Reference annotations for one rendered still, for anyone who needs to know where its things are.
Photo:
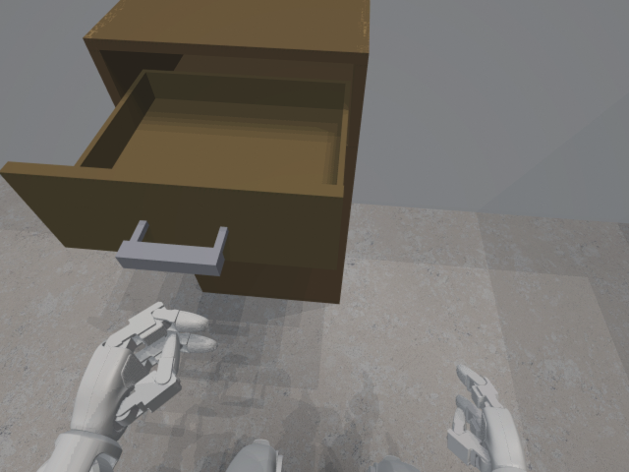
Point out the robot left forearm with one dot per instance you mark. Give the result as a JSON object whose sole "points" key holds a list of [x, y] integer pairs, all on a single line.
{"points": [[80, 451]]}

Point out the left robot thigh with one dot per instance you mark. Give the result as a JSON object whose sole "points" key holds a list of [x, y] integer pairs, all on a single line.
{"points": [[257, 458]]}

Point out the robot left hand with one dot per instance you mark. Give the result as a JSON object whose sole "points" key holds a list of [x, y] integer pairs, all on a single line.
{"points": [[103, 405]]}

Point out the robot right hand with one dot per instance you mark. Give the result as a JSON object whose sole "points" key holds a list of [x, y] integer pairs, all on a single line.
{"points": [[494, 440]]}

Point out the handle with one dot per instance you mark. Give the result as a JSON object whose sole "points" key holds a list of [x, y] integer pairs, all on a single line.
{"points": [[136, 254]]}

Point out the cabinet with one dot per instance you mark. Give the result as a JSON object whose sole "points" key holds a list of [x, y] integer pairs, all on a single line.
{"points": [[306, 39]]}

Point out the drawer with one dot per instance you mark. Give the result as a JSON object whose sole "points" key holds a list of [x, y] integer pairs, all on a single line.
{"points": [[189, 152]]}

